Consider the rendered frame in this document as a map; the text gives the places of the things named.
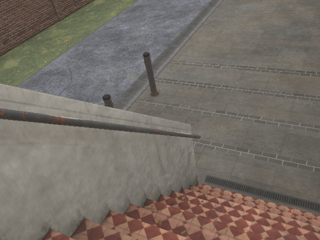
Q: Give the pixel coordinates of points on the stairs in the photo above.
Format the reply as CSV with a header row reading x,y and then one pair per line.
x,y
201,212

